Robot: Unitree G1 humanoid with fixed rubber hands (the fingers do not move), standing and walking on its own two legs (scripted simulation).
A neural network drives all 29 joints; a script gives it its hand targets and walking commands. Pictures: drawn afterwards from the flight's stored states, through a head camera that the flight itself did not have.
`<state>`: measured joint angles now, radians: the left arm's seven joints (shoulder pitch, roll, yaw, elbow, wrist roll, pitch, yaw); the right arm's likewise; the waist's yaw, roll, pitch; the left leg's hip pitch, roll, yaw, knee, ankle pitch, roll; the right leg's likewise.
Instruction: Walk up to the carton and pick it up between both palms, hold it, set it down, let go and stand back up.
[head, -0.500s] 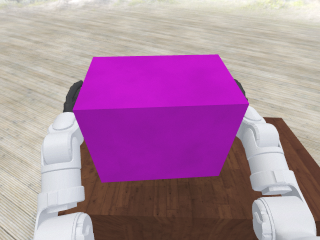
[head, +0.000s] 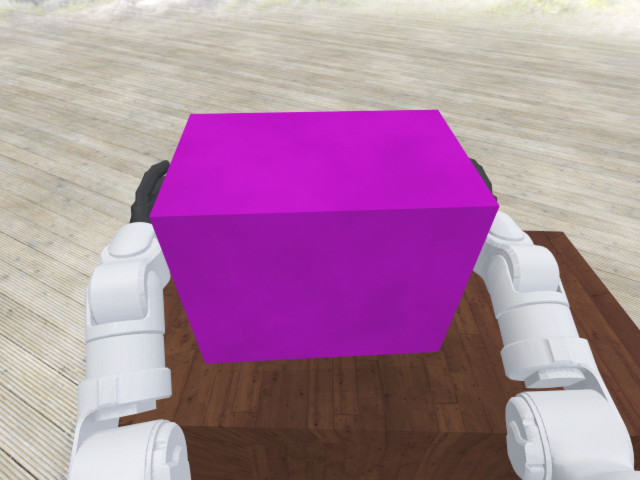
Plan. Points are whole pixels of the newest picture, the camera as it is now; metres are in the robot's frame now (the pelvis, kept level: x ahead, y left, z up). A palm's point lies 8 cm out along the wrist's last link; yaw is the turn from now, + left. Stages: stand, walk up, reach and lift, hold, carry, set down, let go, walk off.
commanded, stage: hold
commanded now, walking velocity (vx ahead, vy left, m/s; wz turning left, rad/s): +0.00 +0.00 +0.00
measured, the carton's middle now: (320, 238) +0.36 -0.01 +0.18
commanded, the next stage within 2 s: none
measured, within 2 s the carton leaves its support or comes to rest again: neither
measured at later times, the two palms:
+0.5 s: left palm (149, 226) +0.35 +0.19 +0.21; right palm (477, 215) +0.36 -0.20 +0.21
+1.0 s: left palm (148, 231) +0.35 +0.19 +0.20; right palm (472, 216) +0.36 -0.19 +0.21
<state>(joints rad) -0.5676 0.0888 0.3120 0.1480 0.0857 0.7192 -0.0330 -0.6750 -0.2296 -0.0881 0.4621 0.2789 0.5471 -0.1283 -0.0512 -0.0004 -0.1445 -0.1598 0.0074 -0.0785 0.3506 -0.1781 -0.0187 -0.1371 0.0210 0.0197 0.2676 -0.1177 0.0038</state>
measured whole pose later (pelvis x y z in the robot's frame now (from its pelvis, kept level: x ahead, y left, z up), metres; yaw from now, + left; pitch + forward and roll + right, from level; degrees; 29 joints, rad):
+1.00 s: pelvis +0.00 +0.00 +0.00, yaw +0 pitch -1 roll -1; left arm -0.55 0.08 0.31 0.12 0.09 0.73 -0.03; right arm -0.67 -0.23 -0.09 0.46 0.29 0.55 -0.13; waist -0.06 -0.01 -0.14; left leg -0.15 0.01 -0.08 0.36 -0.19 -0.02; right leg -0.12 0.02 0.02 0.27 -0.13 0.00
